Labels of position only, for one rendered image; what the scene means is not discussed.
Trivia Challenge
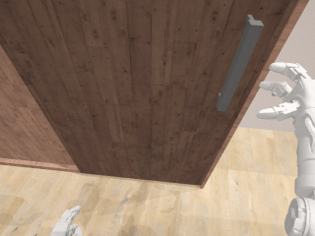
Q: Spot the wardrobe door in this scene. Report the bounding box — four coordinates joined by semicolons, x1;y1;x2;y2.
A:
0;44;76;165
0;0;299;186

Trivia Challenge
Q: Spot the right robot upper arm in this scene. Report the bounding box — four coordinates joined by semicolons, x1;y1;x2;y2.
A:
284;197;315;236

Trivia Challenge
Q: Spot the handle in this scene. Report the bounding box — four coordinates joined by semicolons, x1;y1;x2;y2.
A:
217;15;264;112

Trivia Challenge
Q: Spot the robot right hand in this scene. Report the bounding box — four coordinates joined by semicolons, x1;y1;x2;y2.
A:
256;62;315;122

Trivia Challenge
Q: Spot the right robot forearm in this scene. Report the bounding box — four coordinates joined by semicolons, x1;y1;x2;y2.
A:
292;108;315;201

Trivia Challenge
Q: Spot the robot left hand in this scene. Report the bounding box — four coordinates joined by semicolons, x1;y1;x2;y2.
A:
49;206;83;236

